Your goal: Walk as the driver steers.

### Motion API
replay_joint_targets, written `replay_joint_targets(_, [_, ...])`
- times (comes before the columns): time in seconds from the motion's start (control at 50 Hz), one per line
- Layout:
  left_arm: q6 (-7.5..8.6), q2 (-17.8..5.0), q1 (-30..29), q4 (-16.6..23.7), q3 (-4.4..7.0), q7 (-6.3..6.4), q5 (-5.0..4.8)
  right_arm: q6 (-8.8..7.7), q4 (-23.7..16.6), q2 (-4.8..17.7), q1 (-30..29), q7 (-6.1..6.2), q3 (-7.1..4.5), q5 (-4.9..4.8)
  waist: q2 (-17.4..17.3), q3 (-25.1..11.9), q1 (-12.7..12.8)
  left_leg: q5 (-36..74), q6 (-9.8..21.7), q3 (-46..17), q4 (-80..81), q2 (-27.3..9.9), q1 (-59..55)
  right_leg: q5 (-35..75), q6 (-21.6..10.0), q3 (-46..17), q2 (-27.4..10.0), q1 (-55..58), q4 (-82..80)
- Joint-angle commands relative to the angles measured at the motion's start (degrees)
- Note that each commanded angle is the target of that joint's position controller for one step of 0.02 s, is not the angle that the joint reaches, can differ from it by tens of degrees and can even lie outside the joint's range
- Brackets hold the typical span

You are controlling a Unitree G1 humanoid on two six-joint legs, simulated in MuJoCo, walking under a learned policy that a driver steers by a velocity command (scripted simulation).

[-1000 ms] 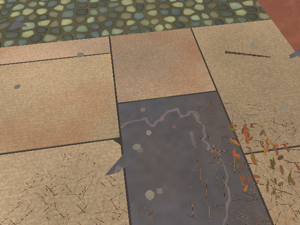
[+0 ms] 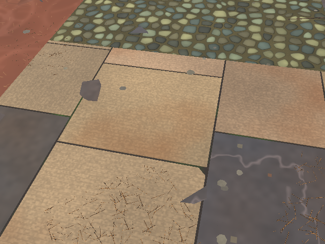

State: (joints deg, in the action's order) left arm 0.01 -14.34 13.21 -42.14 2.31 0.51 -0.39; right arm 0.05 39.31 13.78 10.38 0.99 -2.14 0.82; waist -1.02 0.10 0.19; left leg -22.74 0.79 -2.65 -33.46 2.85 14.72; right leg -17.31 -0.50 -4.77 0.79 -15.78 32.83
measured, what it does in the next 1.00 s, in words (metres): walks ahead, turning right: right foot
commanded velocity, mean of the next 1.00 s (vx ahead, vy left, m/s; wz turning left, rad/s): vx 0.43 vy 0.00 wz -0.28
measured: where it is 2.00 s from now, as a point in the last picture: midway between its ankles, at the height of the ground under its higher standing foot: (230, 153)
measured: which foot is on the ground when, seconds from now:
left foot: down 0.00-0.46, up 0.48-1.00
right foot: down 0.00-0.08, up 0.10-0.44, down 0.46-1.00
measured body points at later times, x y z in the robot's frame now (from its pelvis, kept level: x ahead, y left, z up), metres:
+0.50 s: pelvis +0.17 -0.09 -0.02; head +0.21 -0.11 +0.42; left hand +0.48 +0.06 -0.08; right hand +0.07 -0.37 -0.15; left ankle +0.01 +0.11 -0.70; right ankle +0.25 -0.21 -0.73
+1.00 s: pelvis +0.45 -0.19 -0.01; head +0.48 -0.20 +0.44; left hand +0.57 +0.08 -0.13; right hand +0.58 -0.47 -0.10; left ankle +0.63 -0.14 -0.72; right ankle +0.25 -0.21 -0.73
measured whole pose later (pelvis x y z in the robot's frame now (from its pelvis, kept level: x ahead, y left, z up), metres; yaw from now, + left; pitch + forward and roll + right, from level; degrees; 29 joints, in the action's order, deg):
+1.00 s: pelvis +0.45 -0.19 -0.01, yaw -17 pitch +3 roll -1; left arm 2.9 -17.4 20.2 -45.4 2.7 0.4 0.1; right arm -5.1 38.7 15.0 5.7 -3.9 -1.2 -0.9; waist -1.7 0.5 3.9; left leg -0.5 3.9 1.4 -31.1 -0.4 33.5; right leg -24.1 -4.2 2.0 4.9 6.4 15.1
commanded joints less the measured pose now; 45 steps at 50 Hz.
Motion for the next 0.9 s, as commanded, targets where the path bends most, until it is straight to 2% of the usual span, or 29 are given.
replay_joint_targets(0.02, [0.53,-10.9,-2.0,4.4,2.93,1.15,-0.72,-3.22,-4.3,4.7,-0.7,-0.57,-2.43,-1.09,13.1,3.2,-1.8,-1.7,1.1,1.5,1.3,-0.1,1.1,-26.2,-9.5,-21.6,-10.4,-4.9,-17.7])
replay_joint_targets(0.04, [0.31,-10.1,-4.0,5.5,2.77,1.28,-0.95,-4.11,-3.5,4.7,1.5,-0.9,-2.7,-1.13,11.6,2.5,-3.3,-1.2,1.9,0.7,4.6,-1.0,-3.7,-24.7,-8.3,-19.9,-8.5,-7.9,-16.0])
replay_joint_targets(0.06, [0.31,-8.5,-6.7,7.2,2.33,1.29,-1.08,-4.74,-2.5,6.3,4.4,-1.0,-3.41,-0.94,7.4,2.2,-5.1,-3.6,3.2,-3.1,8.5,-4.1,-9.2,-21.4,-5.9,-15.9,-5.4,-13.0,-10.7])
replay_joint_targets(0.08, [0.69,-5.7,-9.3,9.2,1.63,1.29,-1.29,-5.13,-1.1,9.0,9.6,-0.87,-4.34,-0.71,-0.3,1.8,-7.0,-11.8,6.0,-12.7,14.6,-10.2,-16.3,-16.7,-2.5,-8.2,0.0,-21.4,1.3])
replay_joint_targets(0.1, [1.31,-4.7,-10.7,11.1,1.32,1.02,-1.83,-5.35,0.2,12.7,13.3,-1.18,-5.35,-0.64,-9.5,3.0,-7.4,-18.4,11.1,-29.4,23.0,-20.9,-20.5,-12.6,-1.1,-2.5,2.7,-30.2,14.9])
replay_joint_targets(0.12, [1.83,-7.5,-10.4,11.5,2.22,0.92,-1.9,-5.57,0.2,11.5,12.5,-1.06,-4.97,-0.09,-7.9,6.0,-6.0,-16.5,14.6,-33.8,23.5,-25.6,-18.8,-14.0,-1.3,-4.2,-0.8,-35.6,24.3])
replay_joint_targets(0.14, [2.24,-7.8,-7.8,10.7,2.48,0.46,-2.05,-5.8,-0.1,9.5,11.2,-0.66,-4.42,-0.63,-5.5,6.4,-4.4,-13.3,14.6,-30.8,23.0,-25.2,-19.3,-10.8,-1.6,-5.4,-2.4,-37.4,28.5])
replay_joint_targets(0.16, [2.47,-7.1,-6.2,9.8,2.39,-0.04,-1.93,-5.84,-0.2,8.5,10.4,-0.38,-4.12,-1.0,-4.5,5.6,-3.8,-8.5,13.1,-25.7,23.0,-23.3,-21.0,-7.1,-1.5,-5.1,-3.5,-38.4,30.4])
replay_joint_targets(0.22, [2.69,-5.7,-8.4,10.2,1.98,-1.63,-1.49,-5.47,0.3,8.3,9.1,-0.11,-3.76,-0.49,-4.0,5.0,-4.4,10.0,9.3,-10.2,24.5,-18.3,-18.7,1.6,0.1,-1.4,-5.1,-35.4,28.1])
replay_joint_targets(0.28, [2.49,-3.6,-11.6,11.8,0.9,-2.89,-1.2,-5.16,1.5,9.8,9.5,-0.03,-3.88,-0.72,-4.2,4.5,-5.4,18.0,8.3,-0.6,24.5,-16.1,-15.0,8.1,1.8,2.8,-5.6,-29.4,19.8])
replay_joint_targets(0.32, [2.58,-3.0,-14.3,13.0,0.35,-3.59,-1.32,-4.9,2.6,11.6,10.3,-0.07,-4.16,-1.12,-4.4,5.0,-6.1,19.3,7.7,3.0,24.4,-16.0,-13.2,10.7,1.4,4.8,-5.3,-25.1,12.9])
replay_joint_targets(0.38, [2.41,-4.8,-15.6,14.1,0.77,-4.33,-1.47,-4.53,3.9,13.8,11.4,-0.37,-4.64,-2.06,-5.0,5.5,-5.5,23.7,6.6,6.1,23.3,-17.8,-13.3,9.9,-1.0,7.9,-3.8,-19.3,7.2])
replay_joint_targets(0.42, [2.12,-7.3,-12.6,14.0,2.04,-4.34,-1.09,-4.2,4.3,15.3,10.9,-0.31,-5.01,-2.39,-6.1,2.7,-2.2,44.3,5.2,9.4,16.0,-18.3,-14.8,7.3,-3.8,10.4,-0.4,-11.8,5.0])
replay_joint_targets(0.44, [1.84,-9.3,-6.1,12.5,3.31,-4.12,-0.98,-3.9,4.3,15.9,10.3,-0.13,-5.11,-2.57,-5.6,-1.4,2.0,54.2,3.9,12.1,6.7,-17.3,-13.7,8.0,-5.7,11.9,2.2,-2.4,2.8])
replay_joint_targets(0.46, [1.27,-12.4,3.7,9.8,5.21,-3.33,-1.18,-3.99,3.9,14.9,11.1,0.14,-4.68,-2.38,-4.1,-6.7,6.8,55.6,2.2,13.6,-5.6,-15.5,-7.3,8.8,-7.9,11.4,4.4,12.3,2.0])
replay_joint_targets(0.48, [0.46,-16.4,12.7,8.1,6.59,-1.97,-1.72,-4.39,2.2,11.1,11.6,0.2,-3.25,-0.37,4.6,-11.6,9.7,26.6,-0.6,13.2,-25.0,-12.6,8.4,6.8,-11.3,-3.2,-4.3,29.1,1.4])
replay_joint_targets(0.5, [1.37,-21.8,9.9,9.6,6.46,-2.09,-1.42,-5.89,-1.6,4.9,15.8,-0.39,-1.05,0.24,17.3,-20.9,2.8,-12.3,-3.0,3.6,-42.9,-1.7,26.0,-13.2,-21.9,-41.2,-19.2,39.5,-11.1])
replay_joint_targets(0.52, [2.28,-16.2,10.1,10.2,5.15,-2.49,-1.16,-7.29,-2.1,11.5,7.6,-0.78,-2.43,-2.11,8.9,-19.4,7.6,-8.2,-2.2,-4.5,-47.3,-3.5,31.4,-18.4,-20.1,-44.2,-19.5,36.9,-18.4])
replay_joint_targets(0.54, [3.05,-13.8,7.7,9.2,4.28,-2.51,-0.59,-7.95,-3.6,12.7,4.2,-0.91,-2.72,-3.52,8.2,-10.3,6.2,-2.1,-1.0,-3.0,-45.6,-5.5,34.6,-14.0,-17.9,-36.1,-18.1,29.7,-18.8])
replay_joint_targets(0.56, [3.5,-12.5,4.2,9.6,3.79,-2.5,-0.55,-8.29,-3.1,11.9,4.1,-0.41,-2.35,-2.47,3.2,-6.0,3.5,2.8,-0.5,-2.8,-41.3,-8.1,31.6,-5.7,-16.6,-29.3,-15.6,20.8,-18.3])
replay_joint_targets(0.58, [3.65,-11.3,0.7,10.1,3.47,-2.48,-0.08,-8.17,-2.4,11.7,4.8,-0.06,-2.58,-1.0,2.6,-3.7,0.9,5.8,-0.8,-3.0,-36.8,-9.6,27.3,1.8,-15.5,-23.6,-13.0,13.5,-18.1])
replay_joint_targets(0.6, [3.78,-10.4,-1.3,10.8,3.12,-2.31,0.71,-7.5,-2.0,11.7,6.0,-0.17,-2.73,-0.59,4.2,-3.1,-1.2,7.8,-0.8,-3.5,-35.0,-10.6,23.6,5.7,-15.2,-20.4,-11.0,8.8,-19.2])
replay_joint_targets(0.64, [4.48,-8.5,-2.3,9.7,2.51,-1.96,0.65,-6.08,0.1,10.1,8.5,-0.54,-2.31,-0.42,4.7,-3.3,-2.4,10.1,-2.1,-1.7,-32.2,-11.2,20.7,14.0,-15.6,-15.0,-10.4,5.0,-20.9])
replay_joint_targets(0.66, [4.87,-8.4,-1.5,8.6,2.34,-1.86,0.43,-5.48,0.5,9.5,8.4,-0.59,-2.16,-0.27,4.4,-2.6,-2.4,12.0,-2.8,-0.9,-30.3,-11.1,20.7,17.5,-15.5,-12.1,-10.0,3.7,-21.5])
replay_joint_targets(0.7, [5.33,-9.1,0.7,6.5,2.32,-1.51,0.39,-4.94,-0.5,8.3,4.1,-0.51,-1.7,-0.28,4.2,-0.2,-0.9,18.0,-3.7,-0.3,-24.6,-11.4,23.4,21.8,-14.6,-8.0,-9.3,3.2,-22.6])
replay_joint_targets(0.76, [5.35,-9.3,2.6,4.6,2.05,-0.98,0.44,-5.45,-1.2,7.1,-1.5,-1.17,-1.05,-0.82,4.0,1.3,1.7,29.9,-2.8,0.6,-12.5,-10.3,23.0,21.6,-11.4,-2.5,-7.4,4.5,-23.4])
replay_joint_targets(0.8, [5.48,-10.4,4.4,3.2,2.19,-0.7,0.35,-5.84,-2.1,6.3,-5.5,-1.93,-0.62,-1.5,3.7,2.6,3.6,34.9,-1.9,1.6,-6.4,-9.1,21.9,19.0,-10.0,-1.2,-8.2,5.9,-24.8])
replay_joint_targets(0.84, [5.45,-11.1,6.1,1.6,2.31,-0.61,0.25,-6.0,-3.1,6.1,-8.3,-2.7,-0.43,-2.04,3.2,4.1,4.8,35.5,-0.9,1.3,-2.5,-8.3,23.3,18.7,-9.5,-0.6,-10.0,9.9,-25.2])
replay_joint_targets(0.9, [4.59,-11.1,8.2,-0.5,2.48,-0.48,0.36,-6.18,-4.9,5.8,-11.6,-4.06,-0.18,-2.23,2.3,5.4,5.9,30.4,0.8,1.0,1.1,-6.6,27.8,24.2,-9.7,0.9,-12.6,18.6,-22.7])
